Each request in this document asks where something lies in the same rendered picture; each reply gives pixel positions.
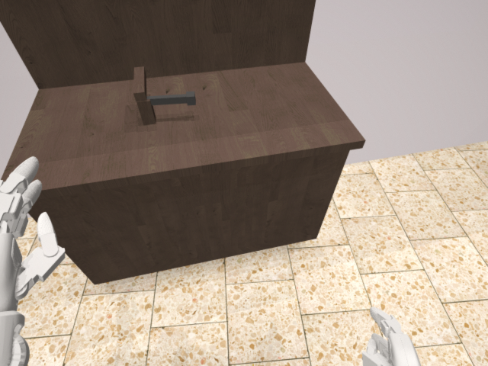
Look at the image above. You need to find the tap lever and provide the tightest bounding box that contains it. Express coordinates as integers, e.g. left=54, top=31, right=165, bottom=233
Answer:
left=146, top=91, right=196, bottom=105

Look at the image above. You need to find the left robot hand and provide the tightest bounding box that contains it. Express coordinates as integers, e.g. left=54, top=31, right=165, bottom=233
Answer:
left=0, top=156, right=65, bottom=312

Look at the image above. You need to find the right robot hand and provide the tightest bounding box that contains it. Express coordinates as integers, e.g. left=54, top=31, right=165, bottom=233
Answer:
left=362, top=307, right=421, bottom=366

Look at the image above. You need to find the counter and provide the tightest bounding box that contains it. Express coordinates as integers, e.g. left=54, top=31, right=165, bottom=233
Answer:
left=0, top=0, right=365, bottom=285

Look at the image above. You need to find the robot left forearm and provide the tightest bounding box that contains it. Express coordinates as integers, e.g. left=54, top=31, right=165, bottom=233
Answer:
left=0, top=310, right=30, bottom=366

